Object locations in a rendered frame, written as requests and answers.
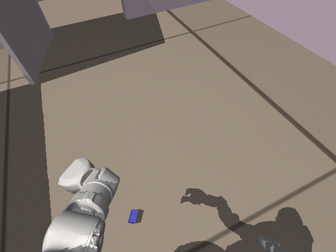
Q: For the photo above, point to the small box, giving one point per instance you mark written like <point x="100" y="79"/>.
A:
<point x="133" y="216"/>

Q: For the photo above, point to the left robot arm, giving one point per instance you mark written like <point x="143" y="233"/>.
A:
<point x="80" y="226"/>

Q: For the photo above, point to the right robot hand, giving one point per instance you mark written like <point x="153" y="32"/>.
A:
<point x="270" y="244"/>

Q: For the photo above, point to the left robot hand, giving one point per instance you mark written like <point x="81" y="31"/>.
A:
<point x="69" y="179"/>

